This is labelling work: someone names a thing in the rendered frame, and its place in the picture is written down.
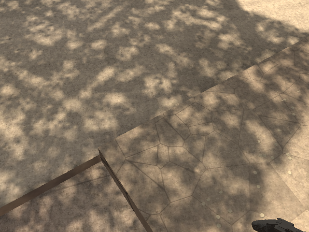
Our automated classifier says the robot right hand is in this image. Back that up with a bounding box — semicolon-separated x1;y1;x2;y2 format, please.
251;217;306;232

